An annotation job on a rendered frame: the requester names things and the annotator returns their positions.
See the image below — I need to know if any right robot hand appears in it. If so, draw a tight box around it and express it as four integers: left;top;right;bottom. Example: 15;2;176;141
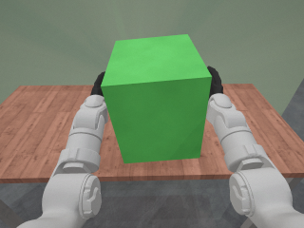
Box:
207;66;223;100

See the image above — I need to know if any robot right upper arm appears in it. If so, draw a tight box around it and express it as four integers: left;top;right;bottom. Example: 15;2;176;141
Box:
229;167;304;228

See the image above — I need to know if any table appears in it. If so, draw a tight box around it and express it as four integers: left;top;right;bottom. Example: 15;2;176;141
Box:
0;84;304;228

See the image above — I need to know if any left robot hand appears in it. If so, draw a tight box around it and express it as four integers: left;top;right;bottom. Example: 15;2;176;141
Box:
90;71;105;96

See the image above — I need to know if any robot right forearm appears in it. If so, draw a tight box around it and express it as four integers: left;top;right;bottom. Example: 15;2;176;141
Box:
206;93;293;205

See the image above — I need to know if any robot left upper arm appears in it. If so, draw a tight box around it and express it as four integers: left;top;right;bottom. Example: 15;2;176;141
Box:
16;173;102;228

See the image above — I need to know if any carton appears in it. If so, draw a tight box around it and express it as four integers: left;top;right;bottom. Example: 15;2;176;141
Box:
101;34;212;163

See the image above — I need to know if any robot left forearm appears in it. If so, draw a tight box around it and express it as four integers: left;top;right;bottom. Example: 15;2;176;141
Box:
42;94;108;211

